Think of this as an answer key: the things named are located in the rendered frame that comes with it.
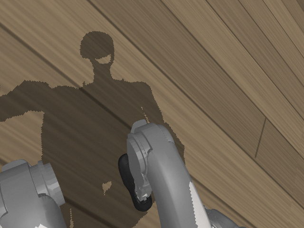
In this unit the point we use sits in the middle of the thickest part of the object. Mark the right robot foot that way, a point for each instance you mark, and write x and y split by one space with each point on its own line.
128 181

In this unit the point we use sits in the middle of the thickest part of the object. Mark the right robot hand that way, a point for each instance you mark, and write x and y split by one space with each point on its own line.
219 220

